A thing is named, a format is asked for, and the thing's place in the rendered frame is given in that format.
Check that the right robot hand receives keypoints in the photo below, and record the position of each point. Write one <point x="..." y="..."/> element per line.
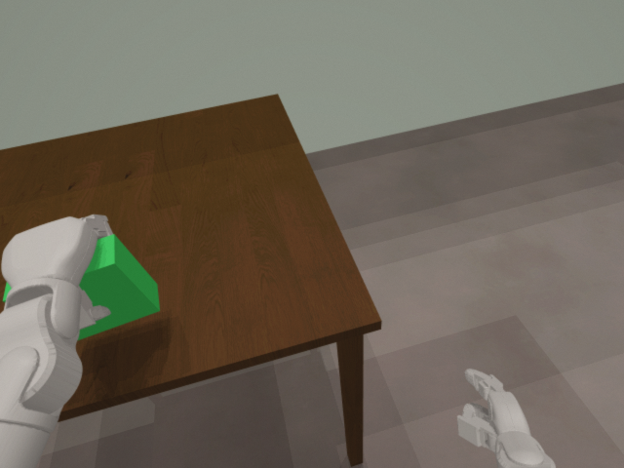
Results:
<point x="481" y="426"/>

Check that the sponge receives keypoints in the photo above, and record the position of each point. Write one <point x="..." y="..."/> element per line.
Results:
<point x="116" y="280"/>

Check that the table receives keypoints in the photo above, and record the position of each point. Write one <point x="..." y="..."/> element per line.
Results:
<point x="222" y="209"/>

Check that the right robot forearm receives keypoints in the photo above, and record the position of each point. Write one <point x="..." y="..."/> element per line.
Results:
<point x="515" y="449"/>

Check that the left robot forearm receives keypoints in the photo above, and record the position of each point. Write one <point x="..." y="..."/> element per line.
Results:
<point x="40" y="369"/>

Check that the left robot hand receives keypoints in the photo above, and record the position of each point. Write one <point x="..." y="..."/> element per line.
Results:
<point x="60" y="249"/>

